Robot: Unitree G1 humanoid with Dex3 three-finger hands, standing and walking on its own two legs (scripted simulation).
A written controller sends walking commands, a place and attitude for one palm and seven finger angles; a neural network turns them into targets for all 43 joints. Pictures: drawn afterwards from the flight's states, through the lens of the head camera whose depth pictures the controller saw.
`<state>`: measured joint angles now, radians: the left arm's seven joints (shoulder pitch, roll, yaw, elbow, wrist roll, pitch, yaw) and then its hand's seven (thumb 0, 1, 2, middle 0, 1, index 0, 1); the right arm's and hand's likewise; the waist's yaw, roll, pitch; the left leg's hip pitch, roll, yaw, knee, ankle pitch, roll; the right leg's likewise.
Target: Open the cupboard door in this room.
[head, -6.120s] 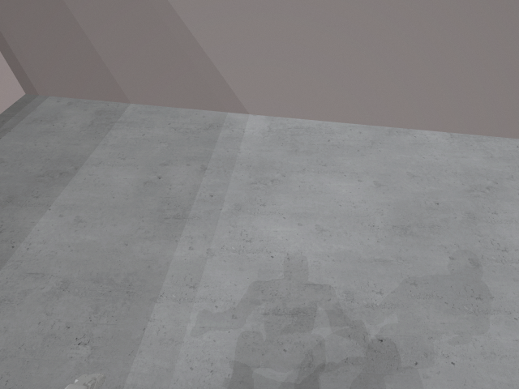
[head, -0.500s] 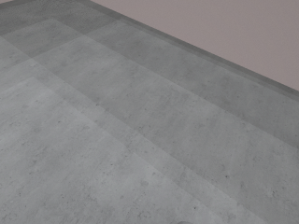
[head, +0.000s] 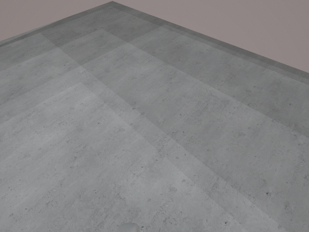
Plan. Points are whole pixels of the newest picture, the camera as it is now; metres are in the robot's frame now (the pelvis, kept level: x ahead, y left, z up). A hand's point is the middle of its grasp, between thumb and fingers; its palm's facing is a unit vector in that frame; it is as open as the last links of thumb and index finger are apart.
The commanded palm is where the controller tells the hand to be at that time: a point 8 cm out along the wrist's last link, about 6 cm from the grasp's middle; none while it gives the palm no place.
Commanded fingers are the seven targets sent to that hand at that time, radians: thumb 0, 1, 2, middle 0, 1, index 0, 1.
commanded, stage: turn or walk to find it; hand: left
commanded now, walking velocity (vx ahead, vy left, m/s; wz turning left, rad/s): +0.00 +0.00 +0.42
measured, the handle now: out of the picture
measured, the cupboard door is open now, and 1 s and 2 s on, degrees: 0 0 0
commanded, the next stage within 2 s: none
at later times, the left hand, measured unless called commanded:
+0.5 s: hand out of the picture -0.01 +0.27 -0.17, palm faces +0.26 -0.93 -0.25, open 7.3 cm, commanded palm none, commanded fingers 0.00 0.90 0.90 -0.20 -0.30 -0.20 -0.30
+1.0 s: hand out of the picture -0.07 +0.19 -0.15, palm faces +0.45 -0.85 -0.26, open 7.3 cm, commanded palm none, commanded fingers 0.00 0.90 0.90 -0.20 -0.30 -0.20 -0.30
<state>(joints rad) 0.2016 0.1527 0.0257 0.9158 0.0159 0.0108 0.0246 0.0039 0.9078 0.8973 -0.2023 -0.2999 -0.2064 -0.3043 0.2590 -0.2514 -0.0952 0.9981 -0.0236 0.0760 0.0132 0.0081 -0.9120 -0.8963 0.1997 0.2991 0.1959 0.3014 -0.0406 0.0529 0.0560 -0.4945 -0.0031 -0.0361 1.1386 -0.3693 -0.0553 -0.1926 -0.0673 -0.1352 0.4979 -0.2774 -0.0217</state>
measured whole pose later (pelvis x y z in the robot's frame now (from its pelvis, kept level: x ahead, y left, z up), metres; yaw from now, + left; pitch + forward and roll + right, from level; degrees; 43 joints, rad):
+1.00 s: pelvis -0.04 +0.00 +0.00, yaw +27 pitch -1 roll +2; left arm 0.23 0.16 0.03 0.94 0.03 0.00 0.02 0.00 0.91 0.90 -0.20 -0.30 -0.21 -0.30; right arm 0.22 -0.25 -0.08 1.01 -0.02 0.08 0.01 0.01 -0.91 -0.90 0.20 0.30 0.19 0.30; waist -0.01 0.02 0.08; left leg -0.40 0.04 0.00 0.96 -0.43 -0.07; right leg -0.20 -0.11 -0.20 0.51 -0.28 -0.02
